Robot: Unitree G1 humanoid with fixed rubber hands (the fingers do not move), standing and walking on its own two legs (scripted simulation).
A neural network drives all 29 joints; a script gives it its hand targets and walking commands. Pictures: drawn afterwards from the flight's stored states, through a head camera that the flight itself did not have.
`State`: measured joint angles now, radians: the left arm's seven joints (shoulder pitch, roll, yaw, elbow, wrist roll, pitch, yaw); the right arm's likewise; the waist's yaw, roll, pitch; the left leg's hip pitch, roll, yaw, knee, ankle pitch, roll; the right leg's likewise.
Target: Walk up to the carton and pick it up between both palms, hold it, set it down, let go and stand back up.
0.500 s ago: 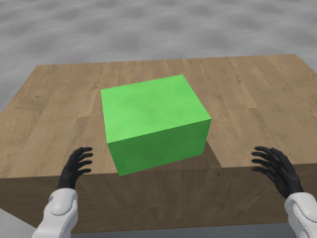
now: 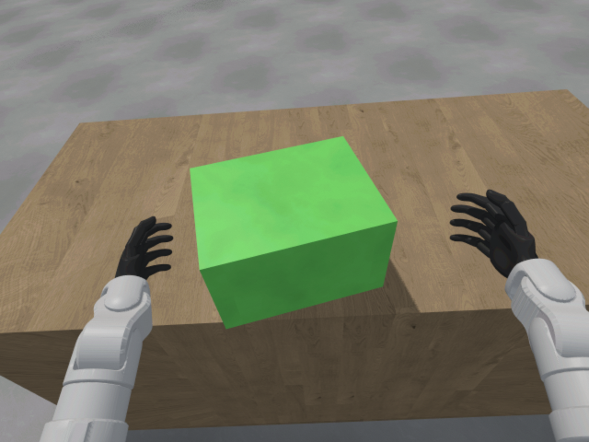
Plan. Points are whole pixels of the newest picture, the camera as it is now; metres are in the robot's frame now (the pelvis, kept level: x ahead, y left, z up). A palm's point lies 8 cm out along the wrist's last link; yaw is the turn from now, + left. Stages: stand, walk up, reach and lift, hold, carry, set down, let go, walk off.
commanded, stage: reach and lift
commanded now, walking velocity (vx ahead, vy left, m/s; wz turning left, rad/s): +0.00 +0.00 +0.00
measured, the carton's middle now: (287, 228) +0.46 +0.06 +0.01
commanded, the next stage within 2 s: none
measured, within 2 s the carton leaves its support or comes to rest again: neither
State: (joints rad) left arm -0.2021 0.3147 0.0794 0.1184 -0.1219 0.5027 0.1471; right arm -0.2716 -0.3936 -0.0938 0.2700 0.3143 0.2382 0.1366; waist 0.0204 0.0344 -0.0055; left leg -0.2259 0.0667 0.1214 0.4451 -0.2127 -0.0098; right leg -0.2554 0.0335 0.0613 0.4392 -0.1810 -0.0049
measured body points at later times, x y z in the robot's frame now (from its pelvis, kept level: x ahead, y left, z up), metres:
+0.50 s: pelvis +0.00 +0.00 +0.00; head +0.02 -0.01 +0.45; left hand +0.38 +0.25 +0.12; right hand +0.43 -0.21 +0.14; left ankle +0.01 +0.13 -0.74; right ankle +0.03 -0.11 -0.74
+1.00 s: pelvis +0.01 +0.00 +0.00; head +0.06 -0.01 +0.45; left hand +0.42 +0.26 +0.09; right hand +0.47 -0.19 +0.11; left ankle +0.01 +0.13 -0.74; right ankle +0.03 -0.11 -0.74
